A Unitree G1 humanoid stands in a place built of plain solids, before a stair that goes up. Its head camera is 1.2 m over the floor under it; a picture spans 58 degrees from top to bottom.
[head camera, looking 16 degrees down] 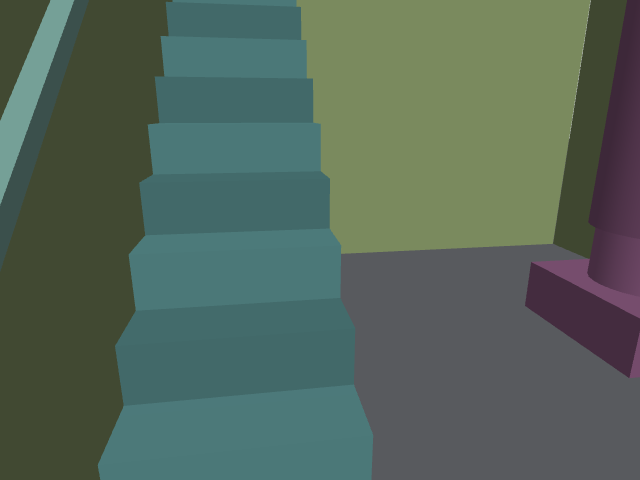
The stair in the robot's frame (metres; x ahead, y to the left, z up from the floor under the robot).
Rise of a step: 0.20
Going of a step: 0.23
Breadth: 0.69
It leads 9 degrees to the left of straight ahead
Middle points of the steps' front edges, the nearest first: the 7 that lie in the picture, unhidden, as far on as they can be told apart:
0.91 0.20 0.39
1.13 0.23 0.58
1.36 0.27 0.78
1.58 0.30 0.97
1.81 0.34 1.17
2.03 0.37 1.36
2.26 0.40 1.56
